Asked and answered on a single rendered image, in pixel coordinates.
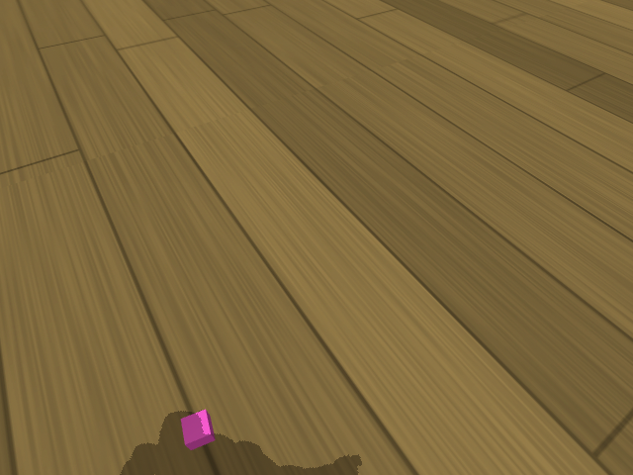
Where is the cube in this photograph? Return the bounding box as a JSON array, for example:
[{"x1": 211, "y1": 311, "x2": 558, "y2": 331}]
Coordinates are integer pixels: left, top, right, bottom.
[{"x1": 181, "y1": 409, "x2": 215, "y2": 450}]

